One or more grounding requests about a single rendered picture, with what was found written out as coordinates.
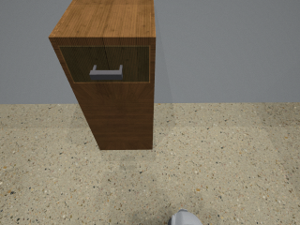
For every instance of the robot right shin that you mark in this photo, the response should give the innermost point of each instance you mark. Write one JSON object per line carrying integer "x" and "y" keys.
{"x": 183, "y": 210}

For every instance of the drawer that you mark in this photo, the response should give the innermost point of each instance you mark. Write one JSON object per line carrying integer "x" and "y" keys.
{"x": 81, "y": 59}

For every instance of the robot right thigh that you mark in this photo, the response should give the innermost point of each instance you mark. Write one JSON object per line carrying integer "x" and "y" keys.
{"x": 185, "y": 218}

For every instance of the handle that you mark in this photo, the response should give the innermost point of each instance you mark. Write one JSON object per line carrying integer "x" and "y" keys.
{"x": 106, "y": 74}

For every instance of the cabinet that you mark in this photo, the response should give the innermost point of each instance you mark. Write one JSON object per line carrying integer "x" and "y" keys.
{"x": 119, "y": 114}

